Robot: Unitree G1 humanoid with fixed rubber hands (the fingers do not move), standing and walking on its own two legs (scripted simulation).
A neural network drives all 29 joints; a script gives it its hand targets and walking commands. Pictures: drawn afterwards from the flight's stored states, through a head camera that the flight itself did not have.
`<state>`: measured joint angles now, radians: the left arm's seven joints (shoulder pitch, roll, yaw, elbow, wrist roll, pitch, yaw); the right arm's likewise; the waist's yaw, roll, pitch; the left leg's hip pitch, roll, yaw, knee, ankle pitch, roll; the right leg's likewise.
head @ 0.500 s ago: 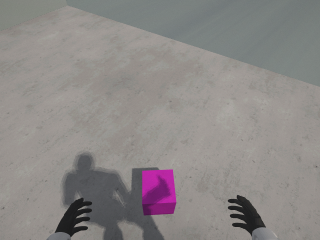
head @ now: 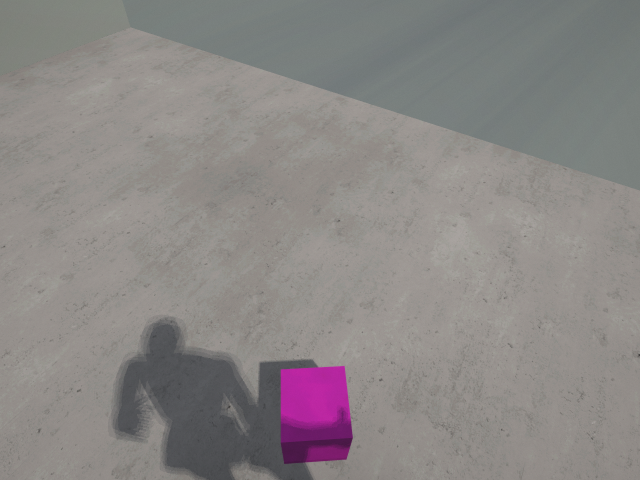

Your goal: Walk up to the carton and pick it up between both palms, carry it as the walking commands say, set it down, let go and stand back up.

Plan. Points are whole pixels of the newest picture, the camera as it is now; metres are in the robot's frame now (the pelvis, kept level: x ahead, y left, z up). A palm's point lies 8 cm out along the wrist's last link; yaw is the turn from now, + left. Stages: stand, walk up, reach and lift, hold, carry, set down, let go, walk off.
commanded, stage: stand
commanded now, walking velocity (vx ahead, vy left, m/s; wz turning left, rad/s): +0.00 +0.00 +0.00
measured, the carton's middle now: (314, 415) +0.42 +0.00 -0.66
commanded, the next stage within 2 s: none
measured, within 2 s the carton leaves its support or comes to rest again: neither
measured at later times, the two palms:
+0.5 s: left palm out of the picture -0.01 +0.25 -0.13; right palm out of the picture +0.00 -0.25 -0.13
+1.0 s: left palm out of the picture -0.07 +0.23 -0.14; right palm out of the picture -0.06 -0.23 -0.13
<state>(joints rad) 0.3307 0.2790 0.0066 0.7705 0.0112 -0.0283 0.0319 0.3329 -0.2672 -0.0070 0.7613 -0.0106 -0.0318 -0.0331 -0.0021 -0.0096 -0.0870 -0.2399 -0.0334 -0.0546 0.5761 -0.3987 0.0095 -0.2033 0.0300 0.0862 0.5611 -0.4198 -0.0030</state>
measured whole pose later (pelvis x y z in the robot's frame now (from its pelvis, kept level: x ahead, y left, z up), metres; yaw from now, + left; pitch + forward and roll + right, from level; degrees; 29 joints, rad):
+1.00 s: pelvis -0.02 +0.00 +0.01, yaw +0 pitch -1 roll +0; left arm 0.38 0.18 -0.05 1.11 0.01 0.01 0.05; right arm 0.34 -0.18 0.05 1.14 -0.01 0.01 -0.05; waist 0.00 -0.01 0.01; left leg -0.14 -0.04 -0.06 0.49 -0.33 0.01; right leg -0.09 0.02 0.08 0.47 -0.35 0.00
